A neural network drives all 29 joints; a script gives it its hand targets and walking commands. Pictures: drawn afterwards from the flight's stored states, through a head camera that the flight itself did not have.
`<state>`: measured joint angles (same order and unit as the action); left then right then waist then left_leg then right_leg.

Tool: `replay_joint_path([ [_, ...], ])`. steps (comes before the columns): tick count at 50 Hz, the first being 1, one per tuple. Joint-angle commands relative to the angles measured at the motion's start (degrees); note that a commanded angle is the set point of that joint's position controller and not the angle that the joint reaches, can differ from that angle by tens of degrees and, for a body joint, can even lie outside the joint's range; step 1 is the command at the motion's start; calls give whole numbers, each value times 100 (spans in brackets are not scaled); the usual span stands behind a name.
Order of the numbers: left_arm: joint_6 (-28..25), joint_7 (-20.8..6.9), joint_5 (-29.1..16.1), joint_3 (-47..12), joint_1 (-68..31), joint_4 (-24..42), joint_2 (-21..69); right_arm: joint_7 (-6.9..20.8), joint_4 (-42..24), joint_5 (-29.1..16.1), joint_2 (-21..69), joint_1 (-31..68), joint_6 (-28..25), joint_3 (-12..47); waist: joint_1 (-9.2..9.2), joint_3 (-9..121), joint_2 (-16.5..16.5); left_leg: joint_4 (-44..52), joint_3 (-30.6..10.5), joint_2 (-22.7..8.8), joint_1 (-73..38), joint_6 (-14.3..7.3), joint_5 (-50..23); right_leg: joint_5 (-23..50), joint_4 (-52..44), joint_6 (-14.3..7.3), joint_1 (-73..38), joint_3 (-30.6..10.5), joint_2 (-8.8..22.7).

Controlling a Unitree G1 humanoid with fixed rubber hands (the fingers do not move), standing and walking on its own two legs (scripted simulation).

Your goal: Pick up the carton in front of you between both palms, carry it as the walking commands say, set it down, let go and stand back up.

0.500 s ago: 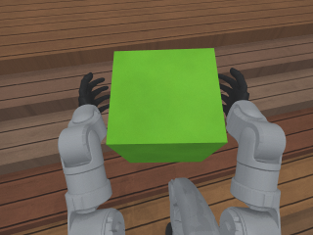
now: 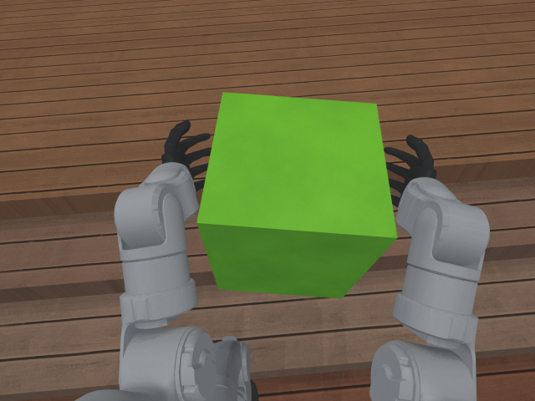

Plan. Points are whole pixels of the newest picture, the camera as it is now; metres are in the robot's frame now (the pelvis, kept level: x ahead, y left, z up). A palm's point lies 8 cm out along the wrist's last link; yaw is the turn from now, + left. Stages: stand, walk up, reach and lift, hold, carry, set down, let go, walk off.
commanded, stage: carry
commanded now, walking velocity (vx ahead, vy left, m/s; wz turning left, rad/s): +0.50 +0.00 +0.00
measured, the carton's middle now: (288, 206) +0.37 +0.01 +0.07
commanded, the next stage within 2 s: none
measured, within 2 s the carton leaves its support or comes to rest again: neither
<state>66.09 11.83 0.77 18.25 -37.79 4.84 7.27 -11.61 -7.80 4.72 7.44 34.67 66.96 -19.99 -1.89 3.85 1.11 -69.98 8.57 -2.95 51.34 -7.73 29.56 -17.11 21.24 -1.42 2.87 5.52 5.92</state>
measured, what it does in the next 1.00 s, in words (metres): climbs: right foot 0.10 m higher, then left foot 0.10 m higher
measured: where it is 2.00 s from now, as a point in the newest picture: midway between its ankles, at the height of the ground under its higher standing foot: (277, 96)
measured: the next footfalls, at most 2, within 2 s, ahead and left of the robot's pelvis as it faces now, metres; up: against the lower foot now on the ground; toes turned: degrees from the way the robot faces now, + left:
right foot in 0.36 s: +0.44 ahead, -0.07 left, +0.20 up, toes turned -3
left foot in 0.74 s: +0.69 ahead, +0.16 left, +0.31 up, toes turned +4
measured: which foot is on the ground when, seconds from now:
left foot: down 0.00-0.42, up 0.44-0.72, down 0.74-1.00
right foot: down 0.00-0.00, up 0.02-0.34, down 0.36-0.80, up 0.82-1.00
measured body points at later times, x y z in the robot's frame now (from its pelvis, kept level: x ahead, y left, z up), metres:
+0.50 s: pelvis +0.36 +0.00 +0.14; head +0.39 +0.03 +0.59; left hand +0.70 +0.21 +0.27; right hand +0.75 -0.10 +0.28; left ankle +0.20 +0.11 -0.41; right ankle +0.41 -0.07 -0.55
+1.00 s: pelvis +0.69 +0.08 +0.28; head +0.75 +0.07 +0.73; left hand +1.09 +0.18 +0.40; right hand +1.02 -0.14 +0.41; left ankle +0.65 +0.16 -0.44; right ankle +0.68 -0.01 -0.26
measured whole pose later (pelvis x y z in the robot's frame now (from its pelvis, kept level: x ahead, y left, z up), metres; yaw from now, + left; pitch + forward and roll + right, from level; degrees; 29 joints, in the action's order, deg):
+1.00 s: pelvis +0.69 +0.08 +0.28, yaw -1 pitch +4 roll +1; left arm 64.4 11.3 7.4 23.7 -34.4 11.2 10.6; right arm -14.9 -9.2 -1.7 7.8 35.2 66.5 -15.6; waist 12.0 -2.1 0.2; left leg -33.8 6.8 2.1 16.9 -4.1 21.4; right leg -24.6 97.2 -5.4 49.0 0.7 -3.1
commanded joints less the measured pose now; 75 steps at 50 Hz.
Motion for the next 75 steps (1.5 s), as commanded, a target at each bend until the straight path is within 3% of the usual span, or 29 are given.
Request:
replay_joint_path([
  [1, 115, -212, -810, -3031, -2863, 241, 4093, 9, -279, -1303, 4155, 3650, -58, 3794, 1483, 3403, 459, 3659, 136, 742, -4696, 44, -2959, 7431, 4269, -89, 3, 265, -176],
  [2, 70, -156, -677, -3018, -2581, 302, 4064, 64, -497, -1524, 4418, 3507, -125, 4001, 1214, 2492, 81, 4351, -1410, -115, -5553, 60, -4937, 1319, 4926, -134, 1938, -189, -553],
  [3, 7, -154, -471, -2799, -2286, 258, 4036, 15, -719, -1602, 4205, 3660, -224, 4100, 966, 3528, -1985, 3861, -4396, -1568, -7242, -1359, -8818, -355, 7638, 191, 3868, -834, -1473],
  [4, -80, -101, -378, -2712, -2439, 472, 3914, 45, -843, -1791, 4378, 3769, -259, 4283, 1127, 3913, -1152, 3657, -4469, -1500, -7703, -1456, -7855, -528, 8534, -116, 4456, -1648, -1335],
  [6, -204, -58, -333, -2670, -2933, 966, 3846, 217, -1390, -2359, 4805, 4453, -378, 4695, 969, 2952, -251, 3915, -3955, -1309, -7182, -914, -4429, -694, 8543, -358, 5595, -1397, -881],
  [10, -319, 85, -169, -2718, -2826, 1143, 3255, 401, -1455, -2751, 4577, 4260, -371, 4821, 738, 2033, 34, 4628, -2800, -1224, -6469, -509, -3414, -1079, 7165, -516, 5903, -703, -454],
  [15, 44, 158, -242, -2889, -2592, 840, 3053, 285, -614, -2338, 3900, 3489, -47, 4152, 584, 1321, -403, 5672, -1459, -849, -6263, -480, -4588, -1394, 5765, -628, 6304, 132, -170],
  [19, 265, 90, -717, -3257, -2972, 737, 3350, 147, -334, -1673, 3583, 3235, 185, 3401, -528, 2472, -1497, 3680, 80, -540, -4826, -63, -10488, 556, 3268, -673, 1578, 1449, -1450],
  [20, 257, 66, -805, -3417, -3265, 791, 3563, 104, -287, -1429, 3549, 3279, 203, 3228, -876, 3143, -787, 1582, 54, -265, -4493, 372, -10167, 1589, 2170, -900, 168, 655, -1186],
  [21, 240, 16, -989, -3541, -3183, 764, 3867, 75, -352, -1137, 3498, 3218, 210, 3086, -1235, 3094, -38, -630, -215, 302, -3594, 571, -6117, 2894, 689, -1042, -744, -309, -750],
  [22, 210, -7, -1133, -3666, -3095, 691, 3908, 63, -151, -922, 3518, 2777, 202, 2942, -528, 3145, 1128, -3112, -858, 1240, -1306, 852, -1097, 7067, 972, -2181, -1854, -3594, 1070],
  [24, 85, -80, -1523, -4059, -3568, 867, 4280, 49, -257, -736, 3411, 2846, 89, 2542, -827, 3596, 227, -4314, -2102, 1000, -251, 466, -572, 5740, 1318, -2369, -2188, -4228, 1122],
  [27, -19, -386, -2321, -4661, -4649, 1227, 5056, 34, -335, -474, 3380, 3387, -100, 2283, -323, 2260, -468, -3396, -1823, 271, 400, 129, -433, 1453, 518, -1561, -766, -3689, 1032],
  [34, 81, -414, -2016, -3964, -3804, 419, 4453, -76, -37, -471, 3272, 3259, -10, 2801, -352, 1367, 19, -1594, -654, -324, 1447, 88, 226, 1622, -674, -1188, -672, -1743, 630],
  [38, 321, -334, -1326, -3314, -3210, -88, 4319, -27, 180, -886, 3660, 3471, 185, 3270, 466, 2258, 1252, 1185, 655, 722, -2639, -42, -953, 7288, 382, -849, 358, 92, 183],
  [40, 337, -282, -871, -2968, -3091, -88, 4161, 33, 115, -1117, 4098, 3574, 152, 3527, 1448, 3355, 273, 3748, 20, 811, -4943, 34, -2884, 6949, 4260, -100, 366, 153, -194],
  [41, 329, -242, -708, -2900, -2742, -72, 4085, 90, -26, -1386, 4355, 3505, 99, 3738, 1118, 2379, -381, 4223, -1788, -187, -5738, -58, -5819, 857, 5223, -34, 2411, -155, -760],
  [42, 282, -202, -378, -2591, -2389, -235, 4075, 57, -232, -1470, 4228, 3733, 19, 3842, 939, 3567, -1951, 3743, -4482, -1666, -7324, -1413, -9600, -385, 7948, 259, 3950, -1080, -1529],
  [43, 216, -139, -233, -2453, -2409, -84, 3961, 64, -473, -1683, 4390, 3921, -55, 4100, 1111, 3959, -988, 3670, -4767, -1602, -7577, -1694, -7848, -570, 8823, 5, 4506, -1700, -1384],
  [45, 27, -153, -167, -2433, -3031, 409, 4066, 233, -909, -2158, 5034, 4647, -198, 4508, 920, 2782, -145, 3992, -4335, -1329, -6874, -1081, -4028, -798, 8649, -313, 5647, -1490, -901],
  [48, -206, -53, -55, -2496, -3152, 667, 3697, 479, -1047, -2755, 5236, 4878, -331, 4891, 748, 2140, 169, 4471, -3315, -1324, -6235, -662, -3037, -888, 7597, -471, 5753, -1044, -514],
  [52, -166, 88, -5, -2666, -2824, 654, 3349, 416, -804, -2691, 4507, 4283, -257, 4562, 927, 1891, -519, 4887, -2713, -1379, -6981, -845, -4073, -1324, 7959, -587, 7136, -437, -316],
  [55, 79, 95, -207, -2818, -2775, 571, 3191, 276, -398, -2317, 4125, 3694, -50, 4109, 639, 1284, -389, 5949, -1479, -782, -5526, -491, -4027, -888, 5014, -583, 5537, 166, -131],
  [59, 283, 33, -730, -3213, -2972, 420, 3503, 105, -132, -1534, 3665, 3278, 193, 3361, -462, 2380, -1642, 3765, -79, -640, -4824, 77, -9661, 659, 3021, -646, 1551, 1190, -1307],
  [60, 270, 3, -851, -3320, -3133, 511, 3666, 56, -66, -1249, 3562, 3158, 219, 3155, -874, 2690, -1283, 2117, 69, -396, -4713, 346, -8968, 1190, 1760, -540, 545, 908, -1343],
  [61, 264, -34, -941, -3401, -3166, 532, 3791, 1, -9, -938, 3457, 3027, 219, 2969, -780, 2738, -656, 248, -227, 171, -3357, 454, -5050, 1300, 1087, -897, -547, -854, -597],
  [62, 237, -28, -1039, -3522, -3309, 443, 3779, -8, 142, -746, 3387, 2638, 237, 2714, -347, 3692, 1534, -2499, -918, 1304, -2168, 695, -1309, 3299, 243, -2063, -1162, -4761, 1313],
  [65, 173, -219, -1658, -3969, -4084, 678, 4686, 36, -110, -682, 3601, 3257, 108, 2568, -215, 2956, -150, -2984, -1680, 502, -1067, 342, -926, 1083, 703, -1827, -197, -4063, 911],
  [75, 88, -268, -1362, -3683, -3150, 140, 4409, 74, -218, -891, 3681, 3332, -28, 3310, -137, 2194, 471, 1532, -738, -181, -1237, 386, -1793, 1664, 65, -1334, 405, -1410, 707],
])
